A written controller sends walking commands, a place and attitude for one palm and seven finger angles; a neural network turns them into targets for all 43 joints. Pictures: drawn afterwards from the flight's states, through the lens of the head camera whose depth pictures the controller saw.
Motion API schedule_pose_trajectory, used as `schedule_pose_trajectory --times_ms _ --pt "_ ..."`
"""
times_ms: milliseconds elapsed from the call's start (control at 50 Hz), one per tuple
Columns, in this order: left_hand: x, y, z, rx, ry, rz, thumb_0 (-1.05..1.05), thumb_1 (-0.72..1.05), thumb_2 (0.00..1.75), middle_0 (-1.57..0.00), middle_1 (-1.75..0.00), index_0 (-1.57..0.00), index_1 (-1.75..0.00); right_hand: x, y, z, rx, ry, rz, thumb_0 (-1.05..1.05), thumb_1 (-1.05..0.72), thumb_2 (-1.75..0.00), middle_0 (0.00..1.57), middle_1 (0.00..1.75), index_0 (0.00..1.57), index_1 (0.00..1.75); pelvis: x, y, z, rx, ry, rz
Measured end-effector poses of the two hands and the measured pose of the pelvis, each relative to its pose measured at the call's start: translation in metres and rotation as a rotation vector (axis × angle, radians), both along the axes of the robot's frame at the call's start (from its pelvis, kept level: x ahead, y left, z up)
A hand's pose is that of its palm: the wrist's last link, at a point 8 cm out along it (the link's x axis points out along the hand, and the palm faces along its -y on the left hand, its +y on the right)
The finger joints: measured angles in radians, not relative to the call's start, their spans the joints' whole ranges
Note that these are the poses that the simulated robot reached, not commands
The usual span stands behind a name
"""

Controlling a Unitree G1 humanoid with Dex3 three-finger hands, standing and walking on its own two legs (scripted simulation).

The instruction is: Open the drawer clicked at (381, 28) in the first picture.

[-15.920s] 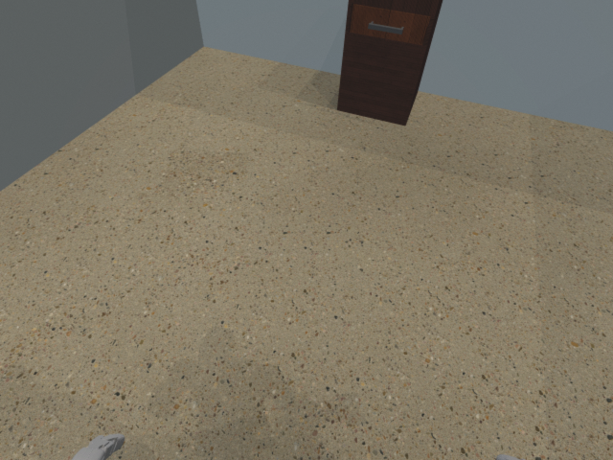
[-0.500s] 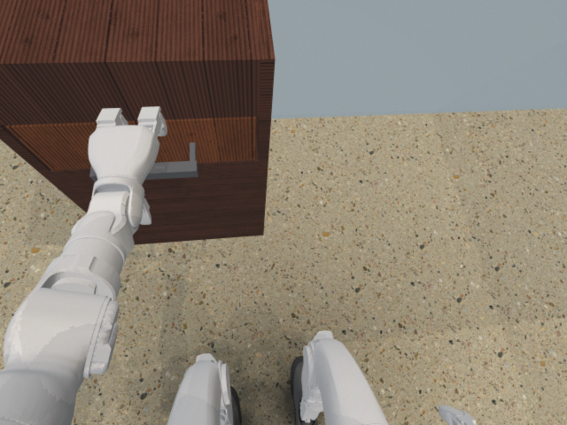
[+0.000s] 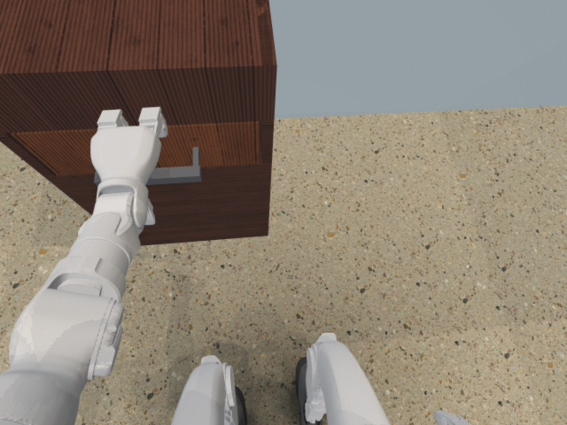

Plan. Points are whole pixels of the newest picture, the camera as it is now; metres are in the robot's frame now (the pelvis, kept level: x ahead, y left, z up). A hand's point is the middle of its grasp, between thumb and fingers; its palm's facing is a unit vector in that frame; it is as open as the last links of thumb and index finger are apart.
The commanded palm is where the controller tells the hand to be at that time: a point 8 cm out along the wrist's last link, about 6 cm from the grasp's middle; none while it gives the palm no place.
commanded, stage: move the hooked fingers above the handle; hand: left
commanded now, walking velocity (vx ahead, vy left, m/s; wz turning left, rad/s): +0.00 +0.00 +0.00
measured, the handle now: (150, 166) +0.54 +0.19 -0.11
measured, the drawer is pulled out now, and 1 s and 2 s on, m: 0.00 0.00 0.00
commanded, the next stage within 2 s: none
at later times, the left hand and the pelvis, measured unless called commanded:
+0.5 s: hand (127, 177) +0.49 +0.20 -0.05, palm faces -0.02 +0.01 -1.00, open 13.9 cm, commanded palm +0.46 +0.18 +0.00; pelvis -0.01 +0.00 +0.00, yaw +0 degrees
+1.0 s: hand (120, 194) +0.46 +0.21 -0.06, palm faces -0.13 +0.00 -0.99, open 13.9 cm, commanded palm +0.45 +0.18 +0.00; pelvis -0.01 +0.00 +0.00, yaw +0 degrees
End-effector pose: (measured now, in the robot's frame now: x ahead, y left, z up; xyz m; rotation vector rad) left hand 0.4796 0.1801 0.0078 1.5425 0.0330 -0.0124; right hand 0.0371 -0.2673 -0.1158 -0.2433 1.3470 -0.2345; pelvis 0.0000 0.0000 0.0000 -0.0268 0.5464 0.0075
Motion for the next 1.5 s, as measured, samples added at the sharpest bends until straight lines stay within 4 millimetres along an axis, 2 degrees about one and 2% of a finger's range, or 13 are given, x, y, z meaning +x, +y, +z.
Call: schedule_pose_trajectory --times_ms 180,280,400,500,640,740,860,960,1080,1180,1300,1420,1500 --pt "-0.024 0.02 -0.023 0.007 0.097 0.025 0.0 -0.48 0.3 -0.32 -1.21 -0.32 -1.22 -0.004 -0.001 -0.005 0.007 0.025 -0.006 0.01 -0.91 -0.9 0.2 0.29 0.2 0.3 -0.002 0.0 -0.001 0.008 -0.001 -0.011" --pt "-0.035 0.016 -0.012 -0.017 0.042 -0.046 0.0 -0.49 0.3 -0.32 -1.2 -0.32 -1.2 -0.002 0.001 -0.006 0.007 0.036 0.008 0.01 -0.91 -0.9 0.2 0.29 0.21 0.3 -0.001 0.0 0.0 0.003 -0.01 0.004" --pt "-0.023 0.014 0.002 0.003 -0.048 -0.019 0.0 -0.49 0.3 -0.32 -1.2 -0.32 -1.2 0.005 0.001 -0.006 0.005 0.007 0.021 0.01 -0.91 -0.9 0.2 0.3 0.21 0.3 -0.004 -0.001 -0.002 -0.003 -0.015 0.014" --pt "-0.013 0.016 0.0 0.04 -0.005 0.052 0.0 -0.49 0.3 -0.31 -1.2 -0.31 -1.2 0.004 0.001 -0.004 0.013 -0.015 0.01 0.01 -0.91 -0.9 0.2 0.29 0.21 0.3 -0.007 0.0 -0.001 0.0 -0.012 0.006" --pt "-0.024 0.003 -0.013 -0.019 0.111 -0.01 0.0 -0.49 0.3 -0.31 -1.2 -0.31 -1.2 -0.008 0.003 -0.001 0.013 0.006 -0.014 0.01 -0.91 -0.9 0.2 0.29 0.21 0.3 -0.005 0.002 0.003 0.006 -0.017 -0.007" --pt "-0.027 -0.005 -0.007 -0.036 0.026 -0.096 0.0 -0.49 0.3 -0.32 -1.2 -0.32 -1.2 -0.015 0.002 -0.002 0.001 0.03 -0.016 0.01 -0.91 -0.9 0.2 0.3 0.21 0.3 -0.003 0.001 0.0 0.004 -0.014 -0.005" --pt "-0.018 0.017 0.002 0.03 -0.085 0.015 0.0 -0.49 0.3 -0.32 -1.2 -0.32 -1.2 -0.014 0.002 -0.011 0.021 0.042 -0.009 0.01 -0.91 -0.9 0.2 0.29 0.2 0.3 -0.006 0.0 -0.005 0.005 -0.009 -0.003" --pt "-0.024 0.033 -0.007 0.07 0.042 0.115 0.0 -0.49 0.3 -0.31 -1.2 -0.31 -1.2 -0.008 0.005 -0.011 0.048 0.032 -0.004 0.01 -0.91 -0.9 0.2 0.29 0.2 0.3 -0.008 0.0 0.0 0.009 -0.014 -0.004" --pt "-0.036 0.002 -0.009 -0.038 0.149 -0.032 0.0 -0.49 0.3 -0.32 -1.2 -0.31 -1.2 0.001 0.004 0.001 0.021 0.008 0.006 0.01 -0.91 -0.9 0.2 0.3 0.21 0.3 -0.002 0.0 0.009 0.007 -0.029 0.007" --pt "-0.023 -0.021 0.004 -0.058 0.0 -0.157 0.0 -0.49 0.3 -0.32 -1.2 -0.32 -1.2 0.005 -0.004 0.002 -0.021 -0.017 0.011 0.01 -0.91 -0.9 0.2 0.3 0.21 0.3 0.0 -0.002 0.002 0.002 -0.021 0.008" --pt "-0.007 -0.006 0.004 0.039 -0.146 -0.05 0.0 -0.49 0.3 -0.34 -1.24 -0.31 -1.2 0.004 -0.006 -0.011 -0.002 -0.01 0.01 0.01 -0.91 -0.9 0.2 0.29 0.2 0.3 -0.007 -0.003 -0.009 0.006 0.0 -0.003" --pt "-0.021 0.016 -0.019 0.056 0.071 0.127 0.0 -0.48 0.3 -0.33 -1.24 -0.31 -1.2 0.0 0.003 -0.015 0.054 0.0 -0.009 0.01 -0.91 -0.9 0.2 0.29 0.2 0.3 -0.01 -0.003 -0.002 0.02 -0.005 -0.016" --pt "-0.033 0.024 -0.015 0.013 0.143 0.089 0.0 -0.48 0.3 -0.33 -1.23 -0.32 -1.2 -0.002 0.005 -0.008 0.045 -0.003 -0.011 0.01 -0.91 -0.9 0.2 0.29 0.21 0.3 -0.007 -0.005 0.005 0.02 -0.014 -0.01"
